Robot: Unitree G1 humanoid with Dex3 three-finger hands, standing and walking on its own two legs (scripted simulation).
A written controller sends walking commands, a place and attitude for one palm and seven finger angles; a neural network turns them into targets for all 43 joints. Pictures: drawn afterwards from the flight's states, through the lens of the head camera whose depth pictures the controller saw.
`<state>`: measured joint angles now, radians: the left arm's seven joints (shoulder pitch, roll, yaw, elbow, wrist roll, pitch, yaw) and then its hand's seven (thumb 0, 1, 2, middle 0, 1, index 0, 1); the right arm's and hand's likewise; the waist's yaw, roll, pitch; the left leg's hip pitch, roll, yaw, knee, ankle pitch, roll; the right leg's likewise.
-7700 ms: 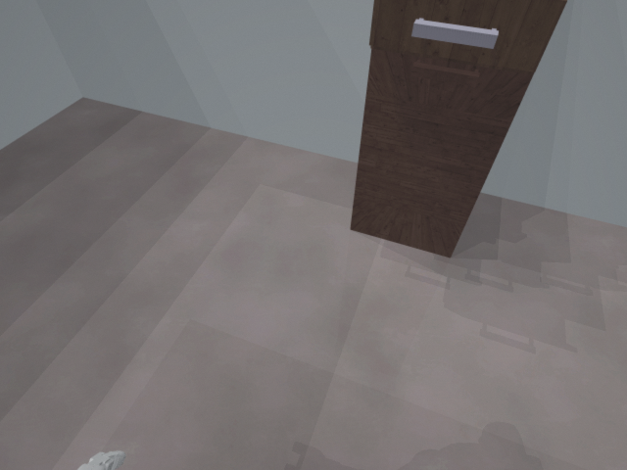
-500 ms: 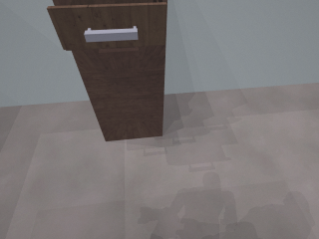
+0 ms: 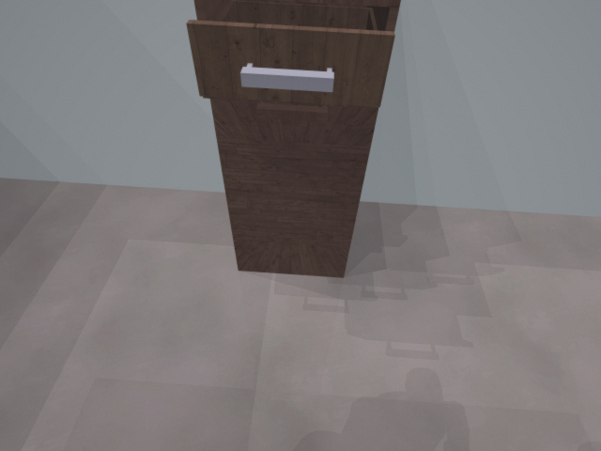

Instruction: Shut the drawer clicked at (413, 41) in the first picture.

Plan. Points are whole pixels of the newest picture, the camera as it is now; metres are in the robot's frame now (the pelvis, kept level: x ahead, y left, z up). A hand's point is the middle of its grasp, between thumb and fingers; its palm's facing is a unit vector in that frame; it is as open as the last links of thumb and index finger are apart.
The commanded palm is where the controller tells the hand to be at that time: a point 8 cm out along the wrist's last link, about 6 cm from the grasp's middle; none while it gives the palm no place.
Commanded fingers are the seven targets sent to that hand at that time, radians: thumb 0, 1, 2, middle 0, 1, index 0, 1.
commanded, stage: take the last steps up to it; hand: left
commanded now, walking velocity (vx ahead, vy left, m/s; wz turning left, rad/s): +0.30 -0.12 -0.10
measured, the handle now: (288, 74) +0.74 +0.10 +0.16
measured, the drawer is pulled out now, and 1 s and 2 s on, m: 0.15 0.15 0.15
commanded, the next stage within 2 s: come to a stop and stand still in 0.70 s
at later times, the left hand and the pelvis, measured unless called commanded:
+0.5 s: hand (243, 381) +0.27 +0.12 -0.17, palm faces -0.07 -0.97 -0.22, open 7.4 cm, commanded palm none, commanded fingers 0.00 0.90 0.90 -0.20 -0.30 -0.20 -0.30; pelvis +0.15 -0.06 -0.02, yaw -3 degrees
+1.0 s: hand (262, 375) +0.28 +0.09 -0.18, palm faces +0.01 -0.99 -0.15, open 7.4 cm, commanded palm none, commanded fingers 0.00 0.90 0.90 -0.20 -0.30 -0.20 -0.30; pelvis +0.30 -0.07 +0.00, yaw -4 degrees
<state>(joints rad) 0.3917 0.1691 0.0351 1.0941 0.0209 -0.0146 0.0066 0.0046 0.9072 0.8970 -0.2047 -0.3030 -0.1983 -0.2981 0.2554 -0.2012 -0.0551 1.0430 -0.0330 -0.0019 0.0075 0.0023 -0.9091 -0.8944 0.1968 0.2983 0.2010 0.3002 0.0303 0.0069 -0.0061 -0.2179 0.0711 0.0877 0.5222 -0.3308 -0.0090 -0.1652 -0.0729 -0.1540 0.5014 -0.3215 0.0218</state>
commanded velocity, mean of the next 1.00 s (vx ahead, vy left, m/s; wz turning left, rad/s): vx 0.12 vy -0.07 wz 0.00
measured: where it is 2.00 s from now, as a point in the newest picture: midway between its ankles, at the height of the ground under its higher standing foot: outside the picture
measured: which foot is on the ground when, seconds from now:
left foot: down 0.00-0.44, up 0.46-0.84, down 0.86-1.00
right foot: down 0.00-0.00, up 0.02-0.42, down 0.44-0.86, up 0.88-1.00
